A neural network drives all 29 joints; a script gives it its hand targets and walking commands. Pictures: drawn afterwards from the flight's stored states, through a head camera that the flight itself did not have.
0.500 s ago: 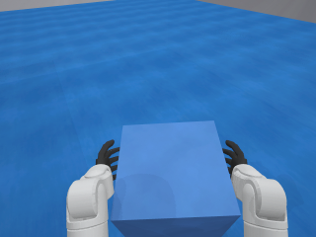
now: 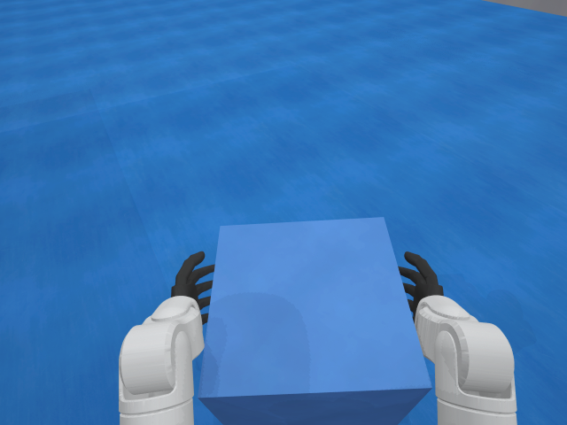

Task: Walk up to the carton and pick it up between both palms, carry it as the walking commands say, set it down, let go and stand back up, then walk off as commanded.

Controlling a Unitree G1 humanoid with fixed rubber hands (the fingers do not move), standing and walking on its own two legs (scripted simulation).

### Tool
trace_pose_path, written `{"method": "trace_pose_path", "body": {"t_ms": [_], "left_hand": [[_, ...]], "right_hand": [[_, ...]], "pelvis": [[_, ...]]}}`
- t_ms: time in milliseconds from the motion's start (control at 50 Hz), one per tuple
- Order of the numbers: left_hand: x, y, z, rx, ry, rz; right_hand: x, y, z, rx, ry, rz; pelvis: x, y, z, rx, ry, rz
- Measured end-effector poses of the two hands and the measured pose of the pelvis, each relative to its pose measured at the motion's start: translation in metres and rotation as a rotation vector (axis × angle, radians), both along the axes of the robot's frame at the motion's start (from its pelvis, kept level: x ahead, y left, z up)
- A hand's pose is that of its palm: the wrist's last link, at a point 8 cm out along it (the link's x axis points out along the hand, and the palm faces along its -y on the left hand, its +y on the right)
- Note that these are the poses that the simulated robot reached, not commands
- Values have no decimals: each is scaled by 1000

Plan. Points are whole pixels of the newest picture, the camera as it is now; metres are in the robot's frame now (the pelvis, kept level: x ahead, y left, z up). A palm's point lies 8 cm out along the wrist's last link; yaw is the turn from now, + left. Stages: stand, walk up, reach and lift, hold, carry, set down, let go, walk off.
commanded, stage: carry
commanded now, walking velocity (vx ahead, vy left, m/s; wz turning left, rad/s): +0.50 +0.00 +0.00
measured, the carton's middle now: (307, 336) +0.25 +0.00 +0.04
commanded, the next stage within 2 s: none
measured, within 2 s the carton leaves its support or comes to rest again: neither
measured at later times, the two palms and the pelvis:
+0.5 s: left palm (201, 256) +0.32 +0.15 +0.13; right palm (427, 261) +0.32 -0.15 +0.12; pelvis +0.05 +0.00 +0.03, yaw -2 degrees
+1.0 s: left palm (275, 160) +0.53 +0.06 +0.14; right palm (440, 174) +0.53 -0.24 +0.11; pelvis +0.27 -0.09 +0.01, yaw +0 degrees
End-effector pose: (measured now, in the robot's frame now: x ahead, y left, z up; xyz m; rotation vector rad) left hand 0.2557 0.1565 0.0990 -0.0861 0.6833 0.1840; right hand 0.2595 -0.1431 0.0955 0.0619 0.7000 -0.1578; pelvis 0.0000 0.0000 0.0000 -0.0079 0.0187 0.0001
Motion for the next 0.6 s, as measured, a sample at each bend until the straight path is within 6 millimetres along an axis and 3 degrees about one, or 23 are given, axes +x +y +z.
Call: {"method": "trace_pose_path", "body": {"t_ms": [120,320,460,600], "left_hand": [[2,16,6,-18,-6,-6],[25,15,19,-23,-6,-17],[53,-2,27,-4,-18,-19],[94,-37,31,34,-28,-23]], "right_hand": [[-1,16,10,-15,-5,-7],[19,15,25,-21,-4,-18],[46,-2,27,-2,-16,-21],[86,-37,20,36,-26,-24]], "pelvis": [[-1,16,8,-20,13,-11],[17,17,24,-30,38,-25],[44,3,26,-13,38,-28],[85,-28,22,25,33,-32]]}}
